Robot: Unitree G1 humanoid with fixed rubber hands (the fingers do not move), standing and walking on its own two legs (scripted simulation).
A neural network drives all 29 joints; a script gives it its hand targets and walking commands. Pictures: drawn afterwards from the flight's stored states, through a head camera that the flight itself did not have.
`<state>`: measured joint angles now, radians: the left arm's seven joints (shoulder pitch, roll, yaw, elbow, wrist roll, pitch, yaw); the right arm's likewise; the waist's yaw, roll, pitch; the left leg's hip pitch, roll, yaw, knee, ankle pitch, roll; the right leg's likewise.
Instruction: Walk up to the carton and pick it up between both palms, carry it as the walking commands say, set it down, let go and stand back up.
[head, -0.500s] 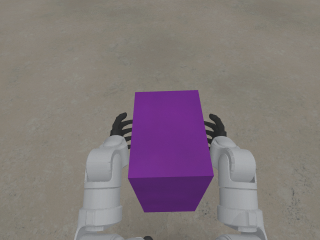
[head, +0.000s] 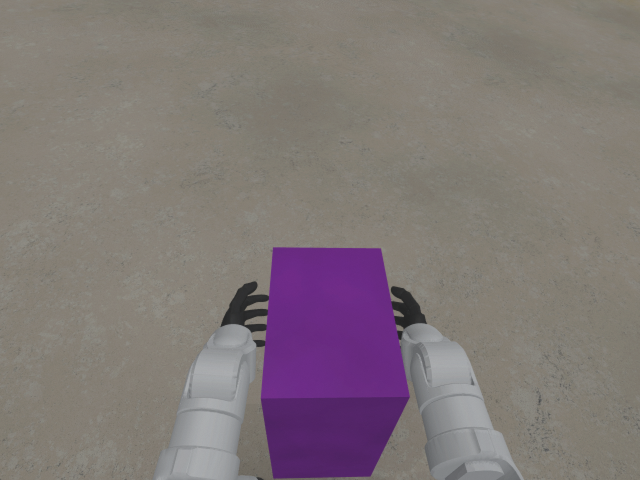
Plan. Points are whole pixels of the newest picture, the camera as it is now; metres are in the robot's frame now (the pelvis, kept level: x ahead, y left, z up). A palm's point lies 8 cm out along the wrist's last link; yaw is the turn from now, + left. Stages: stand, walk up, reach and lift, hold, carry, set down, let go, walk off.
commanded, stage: hold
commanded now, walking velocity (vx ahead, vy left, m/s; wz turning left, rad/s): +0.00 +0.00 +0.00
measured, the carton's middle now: (324, 368) +0.27 +0.01 -0.05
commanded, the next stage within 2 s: set down in 0.64 s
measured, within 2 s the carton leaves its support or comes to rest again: neither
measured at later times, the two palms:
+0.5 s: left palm (257, 334) +0.27 +0.11 +0.04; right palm (443, 383) +0.23 -0.13 +0.03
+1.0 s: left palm (242, 327) +0.29 +0.13 +0.01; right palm (416, 366) +0.26 -0.10 +0.00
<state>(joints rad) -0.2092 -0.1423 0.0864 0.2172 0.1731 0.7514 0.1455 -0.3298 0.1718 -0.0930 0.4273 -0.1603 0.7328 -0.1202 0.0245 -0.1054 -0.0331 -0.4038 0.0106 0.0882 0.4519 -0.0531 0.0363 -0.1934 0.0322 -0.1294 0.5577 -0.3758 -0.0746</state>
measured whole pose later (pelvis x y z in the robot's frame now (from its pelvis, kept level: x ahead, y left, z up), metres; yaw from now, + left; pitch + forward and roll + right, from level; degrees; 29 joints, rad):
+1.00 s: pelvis -0.04 +0.02 -0.01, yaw -8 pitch -10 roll -1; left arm -0.46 -0.22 0.41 0.48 0.29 0.54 0.10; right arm -0.54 0.17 -0.22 0.85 -0.16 0.43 -0.13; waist 0.05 -0.09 0.14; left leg -0.31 -0.03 0.00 0.57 -0.10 0.02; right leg -0.13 0.08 -0.01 0.67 -0.37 -0.08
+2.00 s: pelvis -0.04 +0.03 -0.05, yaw -9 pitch +18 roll -1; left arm -0.46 -0.13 0.17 0.58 0.22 -0.12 0.25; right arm -0.56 0.09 -0.16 0.76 -0.16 -0.16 -0.21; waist 0.04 -0.04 0.34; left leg -0.97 -0.03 0.01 0.77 -0.11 0.04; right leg -0.81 0.08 -0.01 0.92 -0.42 -0.06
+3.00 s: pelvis -0.09 +0.05 -0.18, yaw -11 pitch +26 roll -2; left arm -0.99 -0.11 0.20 0.67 0.10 0.04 0.36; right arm -1.09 0.00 -0.15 0.74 -0.08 0.00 -0.25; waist 0.01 0.00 0.53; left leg -1.58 -0.03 0.03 1.36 -0.23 0.07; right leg -1.42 0.10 -0.02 1.56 -0.59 -0.02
